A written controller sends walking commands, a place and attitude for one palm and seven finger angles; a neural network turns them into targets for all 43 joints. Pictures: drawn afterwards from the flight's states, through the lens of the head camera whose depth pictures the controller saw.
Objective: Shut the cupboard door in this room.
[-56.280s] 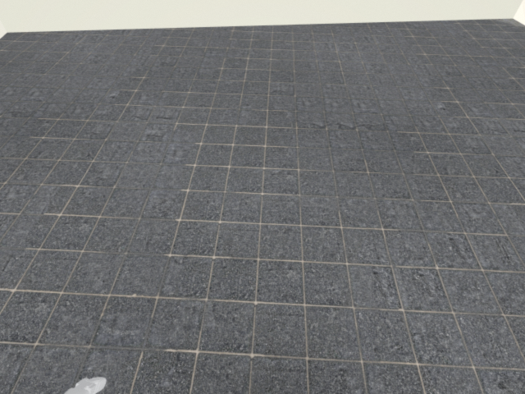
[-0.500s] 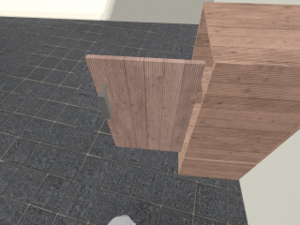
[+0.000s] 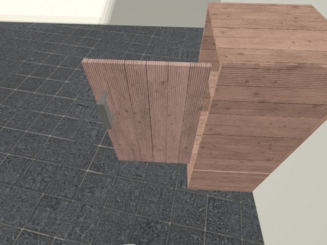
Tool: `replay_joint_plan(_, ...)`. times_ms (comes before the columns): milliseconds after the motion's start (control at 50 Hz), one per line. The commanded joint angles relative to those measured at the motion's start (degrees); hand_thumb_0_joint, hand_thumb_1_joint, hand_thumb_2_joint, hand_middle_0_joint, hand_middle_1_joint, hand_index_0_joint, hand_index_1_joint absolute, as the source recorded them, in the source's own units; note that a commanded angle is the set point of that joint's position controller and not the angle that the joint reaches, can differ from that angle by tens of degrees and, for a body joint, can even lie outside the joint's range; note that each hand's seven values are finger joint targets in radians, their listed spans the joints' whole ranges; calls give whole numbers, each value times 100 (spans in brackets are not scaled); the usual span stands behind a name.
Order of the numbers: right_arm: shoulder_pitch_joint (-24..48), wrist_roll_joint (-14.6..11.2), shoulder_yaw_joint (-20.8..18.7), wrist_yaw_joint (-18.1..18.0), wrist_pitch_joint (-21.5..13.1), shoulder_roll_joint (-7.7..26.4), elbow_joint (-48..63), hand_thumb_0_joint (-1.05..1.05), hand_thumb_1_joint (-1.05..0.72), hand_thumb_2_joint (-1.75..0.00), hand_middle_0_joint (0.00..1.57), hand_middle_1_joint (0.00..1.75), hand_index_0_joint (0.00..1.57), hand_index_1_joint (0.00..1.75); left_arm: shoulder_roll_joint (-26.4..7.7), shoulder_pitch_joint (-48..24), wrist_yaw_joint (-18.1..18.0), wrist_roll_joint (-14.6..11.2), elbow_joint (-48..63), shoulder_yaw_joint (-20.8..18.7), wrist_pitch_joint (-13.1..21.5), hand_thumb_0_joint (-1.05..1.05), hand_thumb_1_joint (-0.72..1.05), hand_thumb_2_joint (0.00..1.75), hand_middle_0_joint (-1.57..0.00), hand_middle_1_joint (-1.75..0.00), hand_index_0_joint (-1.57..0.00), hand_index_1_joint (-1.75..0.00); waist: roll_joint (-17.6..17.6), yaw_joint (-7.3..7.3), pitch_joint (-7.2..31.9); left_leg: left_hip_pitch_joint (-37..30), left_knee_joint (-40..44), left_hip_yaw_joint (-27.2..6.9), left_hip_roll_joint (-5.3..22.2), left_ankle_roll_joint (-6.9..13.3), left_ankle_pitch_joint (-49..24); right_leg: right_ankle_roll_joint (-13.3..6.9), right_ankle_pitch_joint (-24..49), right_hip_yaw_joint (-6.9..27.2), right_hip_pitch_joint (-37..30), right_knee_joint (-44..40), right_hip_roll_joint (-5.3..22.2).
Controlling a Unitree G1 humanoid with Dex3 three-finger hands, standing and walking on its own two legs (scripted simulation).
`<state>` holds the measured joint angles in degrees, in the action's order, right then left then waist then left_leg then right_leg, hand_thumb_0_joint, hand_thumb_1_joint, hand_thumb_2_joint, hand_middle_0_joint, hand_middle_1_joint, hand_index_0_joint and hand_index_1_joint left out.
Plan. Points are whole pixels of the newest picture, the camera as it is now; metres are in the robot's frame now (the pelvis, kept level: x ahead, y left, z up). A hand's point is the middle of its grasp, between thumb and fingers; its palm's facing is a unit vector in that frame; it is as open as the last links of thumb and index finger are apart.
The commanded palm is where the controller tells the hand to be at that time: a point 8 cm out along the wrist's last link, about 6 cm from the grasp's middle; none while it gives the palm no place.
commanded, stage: come to a stop and stand still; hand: left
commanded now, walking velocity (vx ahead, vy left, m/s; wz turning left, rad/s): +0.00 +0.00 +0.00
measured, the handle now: (106, 110) +0.52 +0.23 -0.03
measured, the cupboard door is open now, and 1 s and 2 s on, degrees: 90 90 90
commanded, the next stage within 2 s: look again from close up in 0.44 s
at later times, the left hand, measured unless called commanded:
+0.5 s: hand out of the picture +0.00 +0.14 -0.17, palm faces +0.06 -0.98 -0.18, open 7.3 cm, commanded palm none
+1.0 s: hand out of the picture +0.05 +0.21 -0.17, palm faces +0.02 -0.97 -0.24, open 7.4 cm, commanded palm none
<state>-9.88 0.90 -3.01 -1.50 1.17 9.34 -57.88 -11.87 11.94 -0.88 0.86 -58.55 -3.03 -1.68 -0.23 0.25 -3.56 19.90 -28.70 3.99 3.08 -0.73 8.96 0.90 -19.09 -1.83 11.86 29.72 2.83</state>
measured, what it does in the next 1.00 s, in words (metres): stands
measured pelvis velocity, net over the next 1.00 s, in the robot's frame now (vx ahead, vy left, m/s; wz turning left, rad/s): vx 0.03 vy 0.01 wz -0.01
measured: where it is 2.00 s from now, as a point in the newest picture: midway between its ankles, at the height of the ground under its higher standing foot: outside the picture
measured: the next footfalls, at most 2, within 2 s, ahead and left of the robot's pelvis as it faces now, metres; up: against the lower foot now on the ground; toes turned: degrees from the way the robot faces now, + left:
none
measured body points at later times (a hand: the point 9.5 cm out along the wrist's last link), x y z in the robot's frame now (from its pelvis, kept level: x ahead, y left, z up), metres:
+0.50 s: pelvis +0.00 -0.03 +0.01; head +0.03 -0.03 +0.46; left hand +0.00 +0.19 -0.15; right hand -0.04 -0.24 -0.16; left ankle +0.03 +0.13 -0.73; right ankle -0.02 -0.13 -0.73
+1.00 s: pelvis +0.03 +0.01 +0.00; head +0.04 +0.01 +0.45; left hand +0.05 +0.26 -0.15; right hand +0.08 -0.22 -0.15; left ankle +0.02 +0.12 -0.73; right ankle -0.02 -0.13 -0.73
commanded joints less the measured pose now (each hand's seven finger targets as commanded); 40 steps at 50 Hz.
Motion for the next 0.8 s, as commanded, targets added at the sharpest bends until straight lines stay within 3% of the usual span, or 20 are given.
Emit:
replay_joint_plan(0,-149,-29,-64,84,-2,288,255,0,-90,-90,20,30,20,30,-893,226,-73,28,186,-28,158,0,90,90,-20,-30,-20,-30,853,21,152,-227,-368,-252,-60,-93,1418,-763,-57,1336,537,-1829,1532)
replay_joint_plan(20,-54,15,-61,74,48,302,206,0,-90,-90,20,30,20,30,-854,91,-75,26,184,-39,199,0,90,90,-20,-30,-20,-30,1401,-2,-93,-285,-551,-378,-44,-63,1389,-784,-242,1408,902,-1878,1319)
replay_joint_plan(40,-220,32,-59,64,40,364,85,0,-90,-90,20,30,20,30,-719,-39,-78,15,162,-9,198,0,90,90,-20,-30,-20,-30,1414,75,-224,-351,-583,-417,-28,-43,1069,-770,-35,1195,908,-1767,1173)
replay_joint_plan(80,-684,23,-26,49,-16,320,-188,0,-90,-90,20,30,20,30,-559,-111,-80,-22,144,30,184,0,90,90,-20,-30,-20,-30,1060,188,-134,-709,-258,-394,-16,-38,406,-609,69,718,809,-1438,865)
replay_joint_plan(140,-882,12,51,7,-120,356,-366,0,-90,-90,20,30,20,30,-334,185,-78,-60,27,75,194,0,90,90,-20,-30,-20,-30,282,79,-296,-845,519,-736,201,12,-134,-282,-267,451,761,-1147,395)
replay_joint_plan(160,-883,12,66,-10,-113,402,-372,0,-90,-90,20,30,20,30,-305,282,-80,-64,3,80,194,0,90,90,-20,-30,-20,-30,384,32,-428,-759,580,-776,219,9,55,-260,-448,528,742,-1275,333)
replay_joint_plan(220,-903,13,98,-20,-126,298,-459,0,-90,-90,20,30,20,30,-376,402,-66,-73,-100,50,170,0,90,90,-20,-30,-20,-30,-100,-38,-284,-672,641,-701,144,-13,89,-243,-317,513,403,-1295,372)
replay_joint_plan(280,-1033,19,107,-32,-121,247,-497,0,-90,-90,20,30,20,30,-339,431,-63,-81,-132,59,189,0,90,90,-20,-30,-20,-30,193,-9,-249,-794,540,-606,114,-43,-39,-298,-314,560,414,-1395,412)
replay_joint_plan(480,-1144,-18,113,-89,-194,192,-563,0,-90,-90,20,30,20,30,-134,703,-77,-75,-277,79,227,0,90,90,-20,-30,-20,-30,69,-23,-45,-969,573,-642,193,0,-408,-264,436,372,157,-1214,331)
replay_joint_plan(500,-1152,-27,111,-93,-202,190,-566,0,-90,-90,20,30,20,30,-162,719,-75,-67,-285,79,229,0,90,90,-20,-30,-20,-30,59,-27,-24,-975,574,-643,212,12,-484,-262,588,328,76,-1176,322)
replay_joint_plan(520,-358,-69,141,-10,-261,417,-180,0,-90,-90,20,30,20,30,-254,1300,-329,29,-492,111,414,0,90,90,-20,-30,-20,-30,261,-333,-39,-403,-777,-381,150,-88,-119,-58,3403,983,-4,-1157,707)
replay_joint_plan(540,-730,-41,152,42,-196,78,52,0,-90,-90,20,30,20,30,-490,940,-289,32,-196,119,481,0,90,90,-20,-30,-20,-30,369,107,242,-182,-855,-416,1,33,1029,-344,2878,965,-125,-1105,1048)
replay_joint_plan(560,-921,-29,145,62,-184,110,19,0,-90,-90,20,30,20,30,-414,716,-267,52,-83,128,485,0,90,90,-20,-30,-20,-30,385,193,338,-350,-822,-317,41,57,1027,-551,1865,747,124,-1053,913)
replay_joint_plan(580,-1088,-21,162,81,-204,94,-16,0,-90,-90,20,30,20,30,-375,635,-254,36,2,142,495,0,90,90,-20,-30,-20,-30,230,274,439,-527,-521,-288,-10,48,567,-612,1645,622,102,-858,722)
replay_joint_plan(600,-1132,5,204,86,-265,89,-47,0,-90,-90,20,30,20,30,-317,654,-241,24,7,139,507,0,90,90,-20,-30,-20,-30,-180,204,477,-769,-180,-301,40,76,-8,-578,1991,436,43,-542,541)
replay_joint_plan(640,-1162,-14,203,37,-346,381,-91,0,-90,-90,20,30,20,30,-161,899,-240,4,-70,170,450,0,90,90,-20,-30,-20,-30,-493,76,590,-790,-131,-626,324,236,-1402,-372,1766,209,-156,-150,205)
replay_joint_plan(660,-1068,-32,201,11,-339,435,-51,0,-90,-90,20,30,20,30,-153,983,-237,3,-92,180,410,0,90,90,-20,-30,-20,-30,-459,28,550,-771,-109,-681,359,281,-1593,-333,1520,171,-184,-169,161)
replay_joint_plan(700,-920,-27,221,-14,-327,467,-15,0,-90,-90,20,30,20,30,-152,971,-218,16,-139,191,359,0,90,90,-20,-30,-20,-30,-308,-12,171,-593,20,-671,332,300,-1368,-312,1344,182,-106,-269,157)
replay_joint_plan(740,-816,-30,222,-10,-294,541,33,0,-90,-90,20,30,20,30,-189,929,-201,7,-108,205,314,0,90,90,-20,-30,-20,-30,2,-18,-20,-530,149,-688,273,301,-865,-277,1032,200,-12,-342,159)
replay_joint_plan(780,-750,-28,226,0,-281,627,54,0,-90,-90,20,30,20,30,-232,869,-183,5,-70,216,278,0,90,90,-20,-30,-20,-30,37,-13,-106,-542,313,-722,262,315,-549,-241,769,212,56,-388,153)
